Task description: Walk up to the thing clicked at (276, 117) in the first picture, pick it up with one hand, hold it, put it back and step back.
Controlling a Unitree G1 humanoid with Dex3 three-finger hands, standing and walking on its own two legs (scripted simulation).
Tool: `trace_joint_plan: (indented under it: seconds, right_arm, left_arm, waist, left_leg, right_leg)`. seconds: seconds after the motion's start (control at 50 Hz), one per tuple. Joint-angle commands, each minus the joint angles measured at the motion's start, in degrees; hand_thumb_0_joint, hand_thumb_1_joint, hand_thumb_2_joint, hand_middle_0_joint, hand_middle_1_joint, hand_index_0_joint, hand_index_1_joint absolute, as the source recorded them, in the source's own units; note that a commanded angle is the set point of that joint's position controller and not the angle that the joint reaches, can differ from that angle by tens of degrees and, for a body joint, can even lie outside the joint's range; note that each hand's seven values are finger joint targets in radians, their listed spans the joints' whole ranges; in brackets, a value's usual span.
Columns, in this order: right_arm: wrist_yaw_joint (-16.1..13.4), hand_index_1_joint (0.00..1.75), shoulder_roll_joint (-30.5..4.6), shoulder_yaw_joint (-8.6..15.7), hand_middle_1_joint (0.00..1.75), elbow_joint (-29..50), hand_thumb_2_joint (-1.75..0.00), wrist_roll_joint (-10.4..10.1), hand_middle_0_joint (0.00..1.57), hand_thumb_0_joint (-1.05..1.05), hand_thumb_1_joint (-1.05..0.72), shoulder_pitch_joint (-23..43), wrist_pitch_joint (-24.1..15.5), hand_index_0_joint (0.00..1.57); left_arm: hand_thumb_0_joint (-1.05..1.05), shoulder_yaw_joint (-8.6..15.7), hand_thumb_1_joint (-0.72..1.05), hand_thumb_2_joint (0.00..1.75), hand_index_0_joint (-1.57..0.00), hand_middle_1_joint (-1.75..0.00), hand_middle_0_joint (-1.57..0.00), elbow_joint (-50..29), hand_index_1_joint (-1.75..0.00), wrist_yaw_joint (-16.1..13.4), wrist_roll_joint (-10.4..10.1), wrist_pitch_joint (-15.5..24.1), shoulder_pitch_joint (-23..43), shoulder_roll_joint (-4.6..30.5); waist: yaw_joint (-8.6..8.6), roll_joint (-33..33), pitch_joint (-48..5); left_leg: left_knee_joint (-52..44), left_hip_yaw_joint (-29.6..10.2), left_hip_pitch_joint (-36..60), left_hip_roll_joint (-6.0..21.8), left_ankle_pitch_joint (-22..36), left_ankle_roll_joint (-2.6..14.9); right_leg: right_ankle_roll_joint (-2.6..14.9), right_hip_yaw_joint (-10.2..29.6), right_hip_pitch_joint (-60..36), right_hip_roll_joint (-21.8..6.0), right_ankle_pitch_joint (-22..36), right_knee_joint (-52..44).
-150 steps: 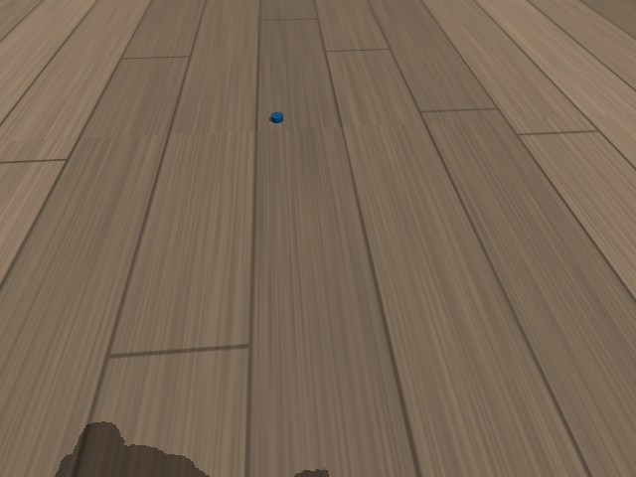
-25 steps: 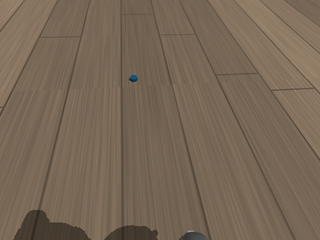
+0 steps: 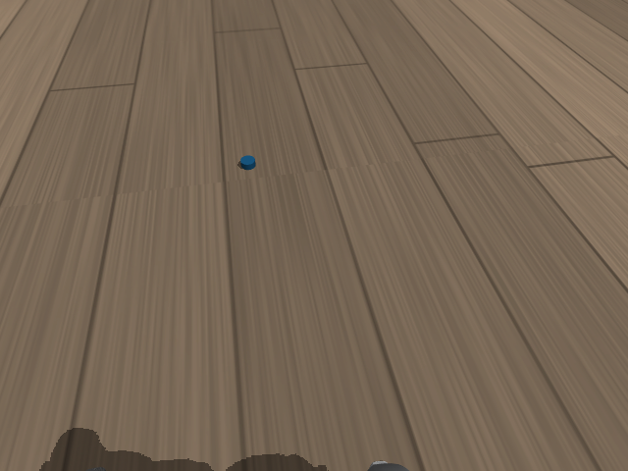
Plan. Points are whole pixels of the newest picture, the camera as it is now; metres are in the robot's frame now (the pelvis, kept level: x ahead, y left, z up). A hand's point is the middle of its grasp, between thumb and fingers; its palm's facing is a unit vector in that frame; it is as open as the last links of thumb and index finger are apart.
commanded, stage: walk up
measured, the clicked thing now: (248, 162) +1.51 +0.30 -0.73
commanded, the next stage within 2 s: stand in 0.60 s
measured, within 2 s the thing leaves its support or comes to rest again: neither
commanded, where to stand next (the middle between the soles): +0.08 +0.01 m, yaw +1 degrees
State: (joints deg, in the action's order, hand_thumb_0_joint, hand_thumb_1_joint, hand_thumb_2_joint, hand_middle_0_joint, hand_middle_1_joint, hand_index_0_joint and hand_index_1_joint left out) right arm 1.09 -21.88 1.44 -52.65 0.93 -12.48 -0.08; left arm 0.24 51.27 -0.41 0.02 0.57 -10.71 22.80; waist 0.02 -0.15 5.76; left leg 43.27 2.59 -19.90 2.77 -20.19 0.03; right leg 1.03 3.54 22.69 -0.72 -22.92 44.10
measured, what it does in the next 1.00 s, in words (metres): stands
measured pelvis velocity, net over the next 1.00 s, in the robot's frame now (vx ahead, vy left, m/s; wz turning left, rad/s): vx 0.04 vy -0.01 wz -0.01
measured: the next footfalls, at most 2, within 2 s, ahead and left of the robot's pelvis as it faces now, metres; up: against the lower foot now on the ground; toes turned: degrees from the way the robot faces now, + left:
none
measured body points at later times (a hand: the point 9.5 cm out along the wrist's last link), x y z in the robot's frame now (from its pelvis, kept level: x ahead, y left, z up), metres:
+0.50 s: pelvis +0.02 +0.00 +0.03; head +0.04 -0.01 +0.48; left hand +0.09 +0.31 -0.10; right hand +0.13 -0.30 -0.10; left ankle +0.03 +0.13 -0.71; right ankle +0.06 -0.15 -0.71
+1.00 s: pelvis +0.04 -0.01 +0.04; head +0.05 -0.02 +0.49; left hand +0.13 +0.29 -0.09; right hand +0.10 -0.32 -0.10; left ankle +0.03 +0.13 -0.71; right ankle +0.06 -0.15 -0.71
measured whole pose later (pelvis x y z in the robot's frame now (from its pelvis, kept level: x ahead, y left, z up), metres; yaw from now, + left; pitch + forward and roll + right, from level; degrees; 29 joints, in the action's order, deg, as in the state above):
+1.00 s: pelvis +0.04 -0.01 +0.04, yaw +0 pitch -2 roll +0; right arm 1.0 -20.3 1.1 -66.9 0.8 -5.5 -0.3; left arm -0.5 65.3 0.4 0.6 0.8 -4.4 20.2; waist 1.1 0.0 3.1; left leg 18.6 3.5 -6.2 2.5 -10.5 -1.7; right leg -1.8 3.2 9.8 -1.4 -8.7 20.2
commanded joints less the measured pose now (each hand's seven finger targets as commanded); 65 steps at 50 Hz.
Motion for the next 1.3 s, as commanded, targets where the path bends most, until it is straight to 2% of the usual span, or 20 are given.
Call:
trace_joint_plan:
  seconds: [0.0,0.02,0.06,0.08,0.14,0.22,0.34,0.46,0.56,0.58,0.6,0.68,0.8,0.86,0.98,1.1,1.22,1.28]
  right_arm:
    - [-0.8,0.3,-14.5,3.2,0.3,2.9,-0.9,-0.6,0.2,0.0,-0.9,6.4,-1.7,0.2]
    - [-0.8,0.3,-14.1,3.0,0.3,2.3,-0.9,-0.8,0.2,0.0,-0.9,6.3,-1.5,0.2]
    - [-0.9,0.3,-12.8,2.7,0.3,1.1,-0.9,-0.9,0.2,0.0,-0.9,5.1,-1.0,0.2]
    - [-0.9,0.3,-12.9,2.6,0.3,0.4,-0.9,-0.7,0.2,0.0,-0.9,5.1,-1.1,0.2]
    - [-0.9,0.3,-12.8,2.3,0.3,-1.0,-0.9,-1.0,0.2,0.0,-0.9,8.2,-1.2,0.2]
    - [-0.9,0.3,-12.4,2.1,0.3,-3.0,-0.9,-1.5,0.2,0.0,-0.9,8.2,-1.1,0.2]
    - [-0.7,0.3,-11.9,2.0,0.3,-5.4,-0.9,-1.4,0.2,0.0,-0.9,11.2,-0.6,0.2]
    - [-0.5,0.3,-11.8,1.8,0.3,-7.4,-0.9,-1.4,0.2,0.0,-0.9,12.4,-0.8,0.2]
    - [-0.5,0.3,-11.3,1.8,0.3,-8.7,-0.9,-1.2,0.2,0.0,-0.9,13.0,-0.8,0.2]
    - [-0.5,0.3,-10.7,1.7,0.3,-8.8,-0.9,-0.5,0.2,0.0,-0.9,12.2,-1.0,0.2]
    - [-0.5,0.3,-10.8,1.7,0.3,-9.1,-0.9,-0.4,0.2,0.0,-0.9,12.6,-1.1,0.2]
    - [-0.5,0.3,-10.7,1.9,0.3,-9.8,-0.9,-0.3,0.2,0.0,-0.9,12.1,-1.5,0.2]
    - [-0.6,0.3,-10.3,1.9,0.3,-10.4,-0.9,-0.4,0.2,0.0,-0.9,11.5,-1.6,0.2]
    - [-0.7,0.3,-10.5,2.0,0.3,-10.5,-0.9,-0.4,0.2,0.0,-0.9,10.9,-1.7,0.2]
    - [-0.9,0.3,-10.5,1.8,0.3,-10.5,-0.9,-0.4,0.2,0.0,-0.9,10.1,-1.5,0.2]
    - [-0.9,0.3,-10.5,1.9,0.3,-10.4,-0.9,-0.6,0.2,0.0,-0.9,10.2,-1.4,0.2]
    - [-1.0,0.3,-10.3,1.7,0.3,-10.2,-0.9,-0.4,0.2,0.0,-0.9,9.7,-1.2,0.2]
    - [-1.1,0.3,-10.7,1.8,0.3,-10.0,-0.9,-0.5,0.2,0.0,-0.9,9.7,-1.2,0.2]
  left_arm:
    - [0.0,3.9,0.9,0.9,-0.2,-0.3,-0.2,1.1,-0.3,-0.4,-0.2,1.6,-2.8,11.9]
    - [0.0,3.9,0.9,0.9,-0.2,-0.3,-0.2,1.7,-0.3,-0.4,-0.1,1.7,-2.4,12.5]
    - [0.0,3.5,0.9,0.9,-0.2,-0.3,-0.2,2.1,-0.3,-0.3,0.1,1.8,0.6,13.0]
    - [0.0,3.1,0.9,0.9,-0.2,-0.3,-0.2,2.1,-0.3,-0.2,0.0,1.8,2.3,12.8]
    - [0.0,2.5,0.9,0.9,-0.2,-0.3,-0.2,4.7,-0.3,-0.2,-0.3,1.7,2.3,11.9]
    - [0.0,2.2,0.9,0.9,-0.2,-0.3,-0.2,6.4,-0.3,-0.2,-0.2,2.2,4.2,12.2]
    - [0.0,1.6,0.9,0.9,-0.2,-0.3,-0.2,8.7,-0.3,-0.2,-0.3,1.8,5.5,11.1]
    - [0.0,1.7,0.9,0.9,-0.2,-0.3,-0.2,10.3,-0.3,-0.1,-0.1,1.7,7.0,10.8]
    - [0.0,1.8,0.9,0.9,-0.2,-0.3,-0.2,11.2,-0.3,0.0,-0.1,1.3,8.0,10.2]
    - [0.0,1.4,0.9,0.9,-0.2,-0.3,-0.2,11.6,-0.3,0.1,0.5,1.4,7.7,10.4]
    - [0.0,1.5,0.9,0.9,-0.2,-0.3,-0.2,11.6,-0.3,0.1,0.6,1.4,8.0,10.4]
    - [0.0,1.6,0.9,0.9,-0.2,-0.3,-0.2,11.5,-0.3,0.0,0.5,1.7,8.8,10.6]
    - [0.0,1.7,0.9,0.9,-0.2,-0.3,-0.2,11.3,-0.3,0.1,0.4,1.5,8.5,10.5]
    - [0.0,1.8,0.9,0.9,-0.2,-0.3,-0.2,11.1,-0.3,0.0,0.3,1.6,8.4,10.2]
    - [0.0,1.9,0.9,0.9,-0.2,-0.3,-0.2,10.7,-0.3,0.0,0.3,1.3,8.9,10.1]
    - [0.0,1.8,0.9,0.9,-0.2,-0.3,-0.2,10.6,-0.3,0.0,0.4,1.5,8.1,10.0]
    - [0.0,1.9,0.9,0.9,-0.2,-0.3,-0.2,10.3,-0.3,-0.2,0.3,1.4,8.7,10.1]
    - [0.0,1.9,0.9,0.9,-0.2,-0.3,-0.2,10.3,-0.3,-0.2,0.4,1.4,8.0,9.9]
  waist:
    - [-2.7,-8.1,-3.1]
    - [-2.23,-7.7,-4.9]
    - [-0.43,-4.7,-4.9]
    - [0.15,-4.2,-5.1]
    - [-0.91,-4.2,-5.3]
    - [0.23,-0.9,-7.5]
    - [-0.03,-0.1,-6.9]
    - [-0.18,1.2,-8.1]
    - [-0.31,1.0,-8.0]
    - [0.43,2.0,-8.9]
    - [0.12,1.6,-7.8]
    - [0.41,1.0,-8.2]
    - [0.15,0.7,-6.9]
    - [0.4,0.1,-8.7]
    - [0.68,0.5,-7.5]
    - [0.7,0.9,-8.7]
    - [0.92,1.4,-7.9]
    - [0.92,0.1,-9.4]
  left_leg:
    - [-17.0,-11.1,-4.8,7.8,0.5,4.91]
    - [-15.5,-10.0,-2.9,6.9,0.4,4.37]
    - [-16.1,-8.6,0.3,5.3,-4.4,3.67]
    - [-17.1,-8.6,2.1,5.4,-4.1,3.54]
    - [-17.7,-8.6,3.7,6.7,0.8,4.1]
    - [-16.5,-6.0,8.1,5.1,7.1,3.22]
    - [-20.8,-5.8,10.9,5.6,4.7,2.86]
    - [-22.9,-4.8,13.1,5.3,8.4,2.23]
    - [-25.6,-4.7,14.0,5.6,9.2,1.68]
    - [-27.0,-5.6,13.7,5.4,7.1,1.12]
    - [-27.6,-5.5,13.5,5.4,6.5,1.09]
    - [-27.5,-5.1,14.4,5.4,10.9,0.78]
    - [-28.5,-5.0,13.1,5.1,9.2,0.23]
    - [-27.8,-4.5,14.9,5.5,13.7,0.26]
    - [-28.3,-4.4,13.9,5.4,11.0,0.16]
    - [-27.2,-4.3,16.4,5.7,16.1,0.2]
    - [-27.3,-4.0,15.6,5.5,15.3,0.11]
    - [-27.0,-3.9,17.0,5.8,17.5,0.14]
  right_leg:
    - [1.77,-0.4,-8.3,-0.6,8.2,-8.2]
    - [2.07,1.5,-8.6,-1.7,9.8,-9.8]
    - [2.88,4.7,-5.1,-3.6,8.5,-12.2]
    - [2.43,4.6,-4.3,-3.7,9.5,-12.9]
    - [1.84,3.0,-6.2,-2.8,13.2,-13.6]
    - [1.98,4.7,-7.5,-4.7,20.3,-16.3]
    - [1.2,4.9,-6.6,-4.9,16.1,-20.5]
    - [0.65,4.9,-9.7,-5.6,19.8,-22.9]
    - [0.24,4.4,-10.9,-5.4,19.1,-24.7]
    - [0.01,4.3,-11.7,-5.8,15.0,-25.6]
    - [-0.06,4.6,-11.2,-5.7,13.6,-26.1]
    - [-0.16,4.1,-12.3,-6.2,17.2,-26.3]
    - [-0.24,4.1,-13.1,-6.1,16.0,-27.4]
    - [-0.08,3.7,-14.3,-6.4,20.9,-26.3]
    - [-0.22,3.6,-13.9,-6.2,18.4,-27.2]
    - [-0.12,3.2,-14.4,-6.4,23.4,-26.8]
    - [-0.42,3.0,-14.7,-6.3,23.0,-27.4]
    - [-0.36,2.7,-15.2,-6.4,25.3,-27.0]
